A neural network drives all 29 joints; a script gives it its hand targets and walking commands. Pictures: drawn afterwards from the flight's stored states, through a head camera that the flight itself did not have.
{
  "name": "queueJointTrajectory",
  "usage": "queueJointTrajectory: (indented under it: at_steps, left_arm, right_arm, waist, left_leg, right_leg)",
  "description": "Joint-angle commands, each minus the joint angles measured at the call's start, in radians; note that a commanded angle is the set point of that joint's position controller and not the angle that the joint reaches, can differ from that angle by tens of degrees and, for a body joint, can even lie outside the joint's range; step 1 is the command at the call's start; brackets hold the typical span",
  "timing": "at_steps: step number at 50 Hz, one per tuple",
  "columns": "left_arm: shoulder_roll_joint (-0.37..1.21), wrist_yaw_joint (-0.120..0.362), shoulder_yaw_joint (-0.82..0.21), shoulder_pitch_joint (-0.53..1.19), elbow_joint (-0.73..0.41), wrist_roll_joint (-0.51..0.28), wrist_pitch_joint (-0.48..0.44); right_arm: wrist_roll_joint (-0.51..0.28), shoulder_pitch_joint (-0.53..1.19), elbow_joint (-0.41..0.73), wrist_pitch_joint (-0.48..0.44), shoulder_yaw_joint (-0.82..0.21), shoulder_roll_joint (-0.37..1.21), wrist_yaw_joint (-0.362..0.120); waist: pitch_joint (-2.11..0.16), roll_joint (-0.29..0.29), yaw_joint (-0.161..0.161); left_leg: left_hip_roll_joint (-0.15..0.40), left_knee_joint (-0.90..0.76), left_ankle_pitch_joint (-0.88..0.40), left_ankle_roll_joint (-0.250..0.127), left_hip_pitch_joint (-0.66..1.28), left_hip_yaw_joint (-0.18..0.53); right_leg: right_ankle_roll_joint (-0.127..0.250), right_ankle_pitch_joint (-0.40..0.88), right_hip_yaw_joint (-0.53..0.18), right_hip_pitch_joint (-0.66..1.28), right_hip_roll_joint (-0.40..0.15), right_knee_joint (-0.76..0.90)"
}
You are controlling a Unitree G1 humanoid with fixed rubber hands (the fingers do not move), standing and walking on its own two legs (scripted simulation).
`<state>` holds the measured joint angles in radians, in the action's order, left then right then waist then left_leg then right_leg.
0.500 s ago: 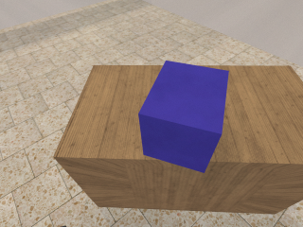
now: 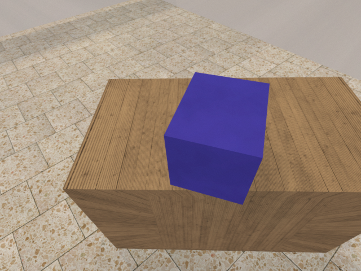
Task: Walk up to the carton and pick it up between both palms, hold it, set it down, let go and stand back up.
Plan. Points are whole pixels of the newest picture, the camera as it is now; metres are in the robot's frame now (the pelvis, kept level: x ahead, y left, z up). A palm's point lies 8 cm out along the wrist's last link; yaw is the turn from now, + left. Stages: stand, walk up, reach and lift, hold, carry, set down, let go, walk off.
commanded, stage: stand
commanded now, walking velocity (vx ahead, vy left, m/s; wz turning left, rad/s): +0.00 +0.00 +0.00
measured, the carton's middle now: (217, 136) +0.47 -0.07 -0.01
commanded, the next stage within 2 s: none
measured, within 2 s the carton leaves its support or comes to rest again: neither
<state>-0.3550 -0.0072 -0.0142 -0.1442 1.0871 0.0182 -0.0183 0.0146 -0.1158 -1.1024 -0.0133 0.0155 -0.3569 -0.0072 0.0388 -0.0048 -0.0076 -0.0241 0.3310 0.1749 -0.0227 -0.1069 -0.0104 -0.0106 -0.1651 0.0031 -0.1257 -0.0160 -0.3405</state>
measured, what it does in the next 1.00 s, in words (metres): stands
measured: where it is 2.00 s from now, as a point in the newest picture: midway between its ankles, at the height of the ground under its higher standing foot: outside the picture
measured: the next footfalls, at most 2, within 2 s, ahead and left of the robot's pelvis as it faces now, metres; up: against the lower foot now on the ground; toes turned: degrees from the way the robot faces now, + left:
none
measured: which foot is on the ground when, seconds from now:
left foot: down 0.00-1.00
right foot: down 0.00-1.00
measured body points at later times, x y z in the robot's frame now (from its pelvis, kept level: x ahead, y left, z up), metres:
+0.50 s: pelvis +0.02 +0.00 +0.00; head +0.03 +0.01 +0.45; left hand +0.10 +0.31 -0.13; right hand +0.11 -0.30 -0.12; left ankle +0.01 +0.10 -0.75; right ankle +0.02 -0.13 -0.75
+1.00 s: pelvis +0.02 +0.01 +0.00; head +0.02 +0.01 +0.45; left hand +0.11 +0.31 -0.13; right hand +0.11 -0.29 -0.12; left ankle +0.01 +0.10 -0.75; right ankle +0.02 -0.13 -0.75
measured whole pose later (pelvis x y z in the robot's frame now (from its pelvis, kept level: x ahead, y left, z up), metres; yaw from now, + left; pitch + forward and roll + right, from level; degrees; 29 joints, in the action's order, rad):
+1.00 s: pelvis +0.02 +0.01 +0.00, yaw +0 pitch -3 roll +0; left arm -0.35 -0.01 -0.01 -0.12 1.08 0.02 -0.02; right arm 0.02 -0.09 -1.09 -0.02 0.03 -0.34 0.00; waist 0.05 0.01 -0.01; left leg -0.03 0.30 0.19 -0.03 -0.07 -0.02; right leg -0.02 -0.18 -0.01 -0.09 -0.02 -0.32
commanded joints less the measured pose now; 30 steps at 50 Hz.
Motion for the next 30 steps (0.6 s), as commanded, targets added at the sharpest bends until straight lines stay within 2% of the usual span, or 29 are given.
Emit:
queueJointTrajectory:
  at_steps: [1, 2, 3, 4, 5, 7, 8, 9, 10, 11, 12, 13, 14, 15, 16, 17, 18, 19, 20, 21, 22, 23, 24, 25, 26, 27, 28, 29, 30]
  left_arm:
    - [-0.197, -0.002, 0.039, 0.000, -0.044, -0.010, -0.020]
    - [-0.189, -0.006, 0.033, 0.026, -0.047, -0.005, -0.030]
    - [-0.230, -0.010, 0.039, 0.048, -0.056, 0.002, -0.017]
    - [-0.250, -0.011, 0.049, 0.059, -0.040, 0.001, -0.017]
    - [-0.224, -0.013, 0.048, 0.029, -0.056, -0.003, -0.023]
    - [-0.226, -0.007, 0.045, 0.009, -0.044, 0.005, -0.018]
    - [-0.189, -0.015, 0.036, 0.042, -0.045, -0.005, -0.016]
    - [-0.219, -0.014, 0.041, 0.051, -0.033, 0.004, -0.020]
    - [-0.204, -0.015, 0.039, 0.023, -0.044, -0.009, -0.020]
    - [-0.189, -0.012, 0.035, 0.046, -0.047, -0.001, -0.021]
    - [-0.216, -0.014, 0.042, 0.062, -0.049, 0.002, -0.021]
    - [-0.206, -0.016, 0.040, 0.064, -0.046, 0.000, -0.019]
    - [-0.214, -0.017, 0.046, 0.028, -0.035, 0.000, -0.017]
    - [-0.225, -0.016, 0.050, 0.041, -0.050, -0.005, -0.014]
    - [-0.242, -0.013, 0.048, 0.041, -0.049, 0.001, -0.008]
    - [-0.241, -0.015, 0.045, 0.055, -0.042, -0.004, -0.006]
    - [-0.216, -0.014, 0.050, 0.035, -0.044, -0.003, -0.018]
    - [-0.227, -0.009, 0.046, 0.008, -0.040, -0.004, -0.021]
    - [-0.223, -0.012, 0.047, 0.039, -0.049, 0.005, -0.028]
    - [-0.229, -0.013, 0.038, 0.047, -0.049, 0.004, -0.022]
    - [-0.220, -0.011, 0.042, 0.024, -0.036, 0.000, -0.021]
    - [-0.228, -0.009, 0.044, -0.017, -0.029, -0.010, -0.012]
    - [-0.190, -0.006, 0.031, 0.026, -0.036, -0.009, -0.009]
    - [-0.207, -0.007, 0.038, 0.012, -0.045, -0.004, -0.016]
    - [-0.196, -0.009, 0.039, 0.009, -0.046, -0.011, -0.019]
    - [-0.220, -0.012, 0.034, 0.025, -0.051, -0.006, -0.015]
    - [-0.196, -0.007, 0.036, 0.062, -0.069, 0.002, -0.016]
    - [-0.186, -0.011, 0.036, 0.004, -0.057, -0.004, -0.016]
    - [-0.211, -0.009, 0.037, 0.051, -0.052, -0.011, -0.009]
  right_arm:
    - [-0.007, 0.042, 0.049, -0.021, 0.030, -0.201, 0.005]
    - [0.001, 0.035, 0.042, -0.023, 0.040, -0.199, 0.007]
    - [-0.003, 0.076, 0.059, -0.014, 0.041, -0.196, 0.006]
    - [-0.002, 0.047, 0.058, -0.012, 0.031, -0.175, 0.008]
    - [-0.002, 0.047, 0.041, -0.012, 0.031, -0.184, 0.011]
    - [-0.002, 0.059, 0.037, -0.012, 0.045, -0.217, 0.010]
    - [-0.004, 0.067, 0.045, -0.013, 0.034, -0.202, 0.011]
    - [-0.005, 0.052, 0.044, -0.018, 0.031, -0.183, 0.009]
    - [-0.004, 0.022, 0.032, -0.022, 0.044, -0.222, 0.010]
    - [0.007, 0.072, 0.051, -0.018, 0.042, -0.222, 0.010]
    - [0.001, 0.057, 0.050, -0.019, 0.045, -0.213, 0.012]
    - [0.002, 0.071, 0.045, -0.015, 0.049, -0.221, 0.015]
    - [0.000, 0.058, 0.048, -0.017, 0.048, -0.203, 0.004]
    - [0.001, 0.057, 0.049, -0.016, 0.042, -0.208, 0.007]
    - [-0.008, 0.062, 0.040, -0.011, 0.041, -0.211, 0.007]
    - [-0.013, 0.038, 0.037, -0.017, 0.034, -0.174, 0.006]
    - [-0.015, 0.072, 0.043, -0.018, 0.030, -0.167, 0.009]
    - [-0.006, 0.043, 0.035, -0.019, 0.031, -0.188, 0.012]
    - [-0.007, 0.063, 0.044, -0.014, 0.038, -0.186, 0.007]
    - [-0.001, 0.050, 0.050, -0.013, 0.033, -0.177, 0.010]
    - [-0.001, 0.046, 0.040, -0.013, 0.032, -0.191, 0.008]
    - [-0.006, 0.053, 0.038, -0.017, 0.037, -0.224, 0.014]
    - [-0.008, 0.042, 0.045, -0.018, 0.036, -0.206, 0.015]
    - [-0.014, 0.034, 0.041, -0.013, 0.026, -0.173, 0.012]
    - [-0.011, 0.025, 0.037, -0.017, 0.030, -0.180, 0.021]
    - [0.002, 0.073, 0.049, -0.015, 0.043, -0.204, 0.019]
    - [-0.003, 0.086, 0.064, -0.013, 0.028, -0.194, 0.020]
    - [-0.001, 0.042, 0.046, -0.017, 0.038, -0.216, 0.019]
    - [-0.003, 0.073, 0.051, -0.020, 0.040, -0.216, 0.020]
  waist:
    - [-0.043, 0.034, -0.022]
    - [0.018, 0.027, -0.016]
    - [0.019, 0.010, -0.009]
    - [-0.030, 0.053, 0.005]
    - [-0.026, -0.021, -0.013]
    - [-0.013, 0.058, -0.009]
    - [-0.020, -0.002, -0.012]
    - [-0.025, 0.033, 0.012]
    - [-0.021, 0.016, -0.003]
    - [-0.055, 0.011, 0.008]
    - [-0.068, 0.039, 0.006]
    - [-0.054, 0.007, 0.000]
    - [-0.042, 0.021, 0.000]
    - [-0.038, -0.021, -0.011]
    - [-0.084, 0.020, 0.006]
    - [-0.043, 0.004, 0.015]
    - [-0.105, -0.038, -0.004]
    - [-0.111, -0.014, -0.014]
    - [-0.064, -0.024, -0.008]
    - [-0.039, -0.007, 0.011]
    - [-0.077, 0.028, -0.003]
    - [-0.055, -0.018, -0.016]
    - [-0.034, -0.059, 0.014]
    - [-0.079, -0.033, 0.001]
    - [-0.058, 0.000, 0.004]
    - [-0.040, 0.053, 0.003]
    - [-0.100, 0.034, 0.004]
    - [-0.081, -0.001, -0.014]
    - [-0.059, 0.018, -0.004]
  left_leg:
    - [0.157, -0.091, 0.002, -0.015, -0.041, 0.145]
    - [0.136, -0.099, -0.003, -0.015, -0.051, 0.134]
    - [0.133, -0.094, -0.017, -0.012, -0.060, 0.118]
    - [0.134, -0.092, -0.037, -0.001, -0.014, 0.122]
    - [0.128, -0.083, -0.007, -0.011, -0.039, 0.108]
    - [0.143, -0.080, 0.001, -0.012, -0.024, 0.125]
    - [0.144, -0.088, -0.036, -0.015, -0.024, 0.125]
    - [0.143, -0.097, -0.050, -0.012, -0.016, 0.125]
    - [0.140, -0.080, -0.044, -0.016, -0.006, 0.127]
    - [0.146, -0.066, -0.088, -0.013, 0.014, 0.104]
    - [0.155, -0.072, -0.129, -0.024, 0.015, 0.138]
    - [0.150, -0.083, -0.106, -0.018, 0.008, 0.114]
    - [0.143, -0.089, -0.061, -0.022, -0.012, 0.137]
    - [0.154, -0.078, -0.098, -0.013, -0.024, 0.120]
    - [0.156, -0.064, -0.105, -0.020, 0.039, 0.122]
    - [0.154, -0.065, -0.162, -0.017, -0.002, 0.120]
    - [0.152, -0.060, -0.194, -0.015, 0.026, 0.103]
    - [0.145, -0.053, -0.173, -0.006, 0.039, 0.110]
    - [0.145, -0.072, -0.150, -0.009, 0.031, 0.093]
    - [0.152, -0.066, -0.169, -0.017, -0.006, 0.114]
    - [0.154, -0.079, -0.194, -0.013, 0.026, 0.101]
    - [0.157, -0.057, -0.203, -0.013, 0.038, 0.110]
    - [0.147, -0.060, -0.187, -0.002, 0.006, 0.080]
    - [0.158, -0.053, -0.193, -0.002, 0.038, 0.098]
    - [0.154, -0.055, -0.185, -0.006, 0.016, 0.103]
    - [0.156, -0.065, -0.187, -0.012, 0.025, 0.118]
    - [0.163, -0.071, -0.235, -0.007, 0.041, 0.107]
    - [0.157, -0.050, -0.189, -0.008, 0.028, 0.110]
    - [0.157, -0.076, -0.215, 0.003, 0.004, 0.108]
  right_leg:
    - [0.038, 0.016, -0.094, 0.010, -0.114, 0.069]
    - [0.034, 0.004, -0.125, -0.017, -0.113, 0.084]
    - [0.032, 0.018, -0.114, -0.023, -0.115, 0.092]
    - [0.032, 0.010, -0.112, -0.019, -0.107, 0.088]
    - [0.037, -0.014, -0.127, -0.009, -0.117, 0.091]
    - [0.033, 0.018, -0.087, -0.020, -0.103, 0.069]
    - [0.035, 0.045, -0.106, 0.004, -0.119, 0.079]
    - [0.032, 0.040, -0.111, -0.017, -0.115, 0.072]
    - [0.036, 0.051, -0.117, -0.014, -0.107, 0.087]
    - [0.033, 0.118, -0.104, -0.006, -0.114, 0.070]
    - [0.035, 0.094, -0.096, 0.022, -0.109, 0.067]
    - [0.039, 0.107, -0.102, -0.003, -0.110, 0.053]
    - [0.036, 0.060, -0.088, 0.016, -0.100, 0.058]
    - [0.045, 0.089, -0.111, 0.018, -0.115, 0.057]
    - [0.043, 0.109, -0.101, 0.011, -0.113, 0.057]
    - [0.038, 0.143, -0.104, 0.008, -0.114, 0.050]
    - [0.044, 0.173, -0.106, 0.053, -0.124, 0.046]
    - [0.044, 0.156, -0.114, 0.055, -0.123, 0.052]
    - [0.043, 0.164, -0.118, 0.019, -0.119, 0.042]
    - [0.033, 0.153, -0.105, 0.020, -0.113, 0.054]
    - [0.030, 0.146, -0.096, 0.030, -0.106, 0.030]
    - [0.045, 0.162, -0.114, 0.021, -0.116, 0.071]
    - [0.032, 0.185, -0.108, 0.023, -0.117, 0.060]
    - [0.036, 0.178, -0.112, 0.033, -0.124, 0.056]
    - [0.036, 0.209, -0.106, 0.052, -0.119, 0.061]
    - [0.036, 0.173, -0.090, 0.024, -0.101, 0.055]
    - [0.033, 0.192, -0.083, 0.045, -0.115, 0.041]
    - [0.032, 0.178, -0.091, 0.066, -0.111, 0.057]
    - [0.028, 0.187, -0.104, 0.061, -0.117, 0.059]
